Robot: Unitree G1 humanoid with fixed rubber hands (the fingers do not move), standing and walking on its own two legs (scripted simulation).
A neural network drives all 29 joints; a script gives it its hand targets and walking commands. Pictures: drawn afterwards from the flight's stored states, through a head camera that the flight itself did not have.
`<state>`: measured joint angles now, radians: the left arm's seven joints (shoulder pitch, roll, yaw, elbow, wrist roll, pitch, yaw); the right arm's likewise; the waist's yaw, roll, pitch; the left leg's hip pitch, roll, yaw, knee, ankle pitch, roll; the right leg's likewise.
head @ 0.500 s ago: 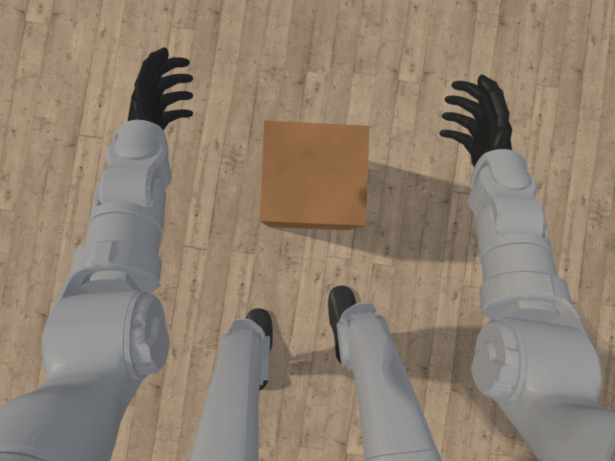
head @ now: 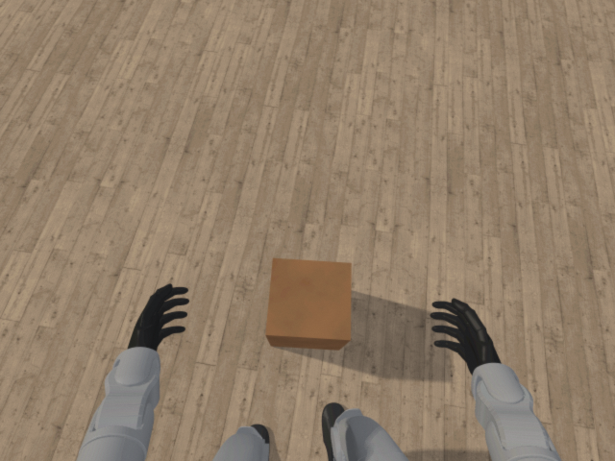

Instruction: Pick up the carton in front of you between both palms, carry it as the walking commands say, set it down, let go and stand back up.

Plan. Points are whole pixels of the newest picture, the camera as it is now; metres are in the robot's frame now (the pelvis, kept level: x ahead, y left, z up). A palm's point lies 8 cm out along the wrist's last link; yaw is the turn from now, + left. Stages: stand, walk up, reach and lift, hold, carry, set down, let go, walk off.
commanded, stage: let go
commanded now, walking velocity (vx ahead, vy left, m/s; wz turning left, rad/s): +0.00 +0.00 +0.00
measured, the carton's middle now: (308, 307) +0.41 -0.04 -0.63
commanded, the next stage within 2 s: stand in 0.70 s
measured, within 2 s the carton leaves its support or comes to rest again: neither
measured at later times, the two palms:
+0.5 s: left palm (80, 424) +0.17 +0.26 -0.04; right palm (481, 400) +0.18 -0.21 -0.04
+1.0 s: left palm (42, 456) +0.14 +0.30 -0.06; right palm (526, 411) +0.16 -0.27 -0.07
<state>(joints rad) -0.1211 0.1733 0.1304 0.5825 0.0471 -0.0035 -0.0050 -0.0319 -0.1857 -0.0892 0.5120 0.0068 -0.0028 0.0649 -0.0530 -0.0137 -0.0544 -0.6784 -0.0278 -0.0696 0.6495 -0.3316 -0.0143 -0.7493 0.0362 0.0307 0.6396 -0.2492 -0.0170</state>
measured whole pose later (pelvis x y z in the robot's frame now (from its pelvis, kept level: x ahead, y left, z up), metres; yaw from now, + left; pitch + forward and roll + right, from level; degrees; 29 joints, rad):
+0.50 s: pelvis +0.01 +0.02 +0.02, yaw +0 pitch -4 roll -1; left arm 0.22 0.21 0.04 0.43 0.01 0.12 -0.07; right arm 0.21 -0.21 -0.05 0.42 -0.02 0.13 0.08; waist 0.00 0.03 0.10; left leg -0.06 -0.03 -0.06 0.45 -0.31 0.02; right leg -0.12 0.02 0.04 0.43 -0.23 0.01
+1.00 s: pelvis +0.02 +0.01 +0.02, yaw +0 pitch +0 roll +0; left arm 0.20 0.32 0.05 0.73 0.04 0.01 0.02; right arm 0.21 -0.33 -0.05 0.67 -0.04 0.03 -0.02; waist 0.01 0.04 0.01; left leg -0.16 -0.02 -0.07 0.51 -0.35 0.00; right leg -0.23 0.03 0.02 0.52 -0.28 -0.01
